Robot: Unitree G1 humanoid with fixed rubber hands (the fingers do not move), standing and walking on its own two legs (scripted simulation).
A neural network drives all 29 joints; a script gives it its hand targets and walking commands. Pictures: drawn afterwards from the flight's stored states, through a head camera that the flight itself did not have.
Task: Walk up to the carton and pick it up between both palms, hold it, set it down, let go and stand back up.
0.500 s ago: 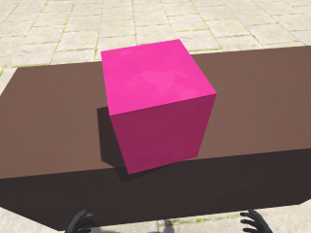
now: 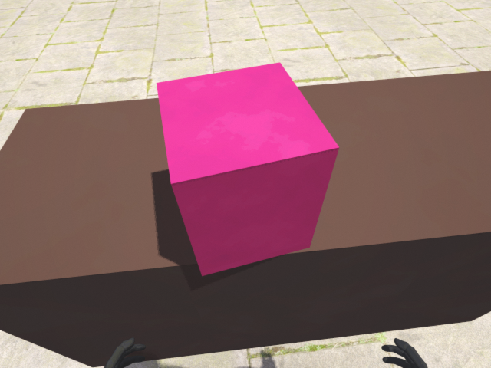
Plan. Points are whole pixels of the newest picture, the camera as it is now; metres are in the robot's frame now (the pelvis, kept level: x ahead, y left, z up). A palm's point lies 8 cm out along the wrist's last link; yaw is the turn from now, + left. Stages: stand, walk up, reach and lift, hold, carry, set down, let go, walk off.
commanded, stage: stand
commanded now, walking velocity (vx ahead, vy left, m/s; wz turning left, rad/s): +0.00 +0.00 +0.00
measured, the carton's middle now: (239, 172) +0.39 +0.04 +0.10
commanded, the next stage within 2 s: walk up in 1.10 s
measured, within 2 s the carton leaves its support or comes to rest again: neither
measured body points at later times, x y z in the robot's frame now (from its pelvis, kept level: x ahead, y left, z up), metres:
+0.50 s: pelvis +0.00 +0.00 +0.00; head +0.01 +0.00 +0.45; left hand +0.11 +0.25 -0.11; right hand +0.10 -0.25 -0.11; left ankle +0.01 +0.12 -0.73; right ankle +0.02 -0.13 -0.73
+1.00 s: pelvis +0.00 +0.00 +0.00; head +0.01 +0.00 +0.45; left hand +0.11 +0.25 -0.11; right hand +0.09 -0.26 -0.11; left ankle +0.01 +0.12 -0.73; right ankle +0.02 -0.13 -0.73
